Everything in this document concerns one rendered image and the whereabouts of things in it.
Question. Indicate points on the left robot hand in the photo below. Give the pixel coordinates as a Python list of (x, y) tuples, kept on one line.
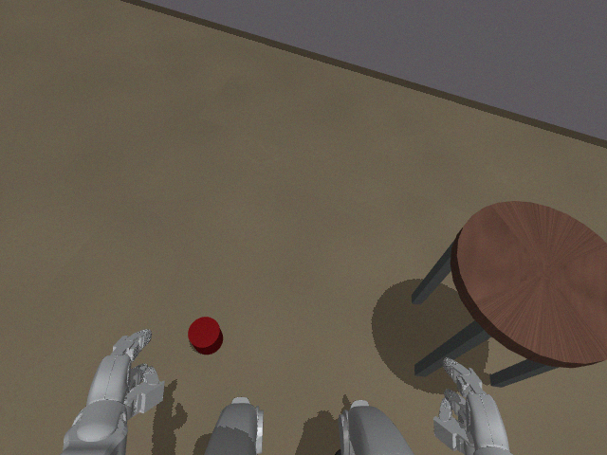
[(115, 380)]

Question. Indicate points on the tin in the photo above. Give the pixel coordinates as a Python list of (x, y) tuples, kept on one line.
[(205, 335)]

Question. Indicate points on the stool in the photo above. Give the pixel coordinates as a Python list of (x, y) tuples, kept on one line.
[(533, 278)]

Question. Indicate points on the left robot arm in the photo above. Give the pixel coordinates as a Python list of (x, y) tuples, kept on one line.
[(99, 429)]

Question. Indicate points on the right robot hand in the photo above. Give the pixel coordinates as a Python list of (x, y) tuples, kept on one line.
[(479, 421)]

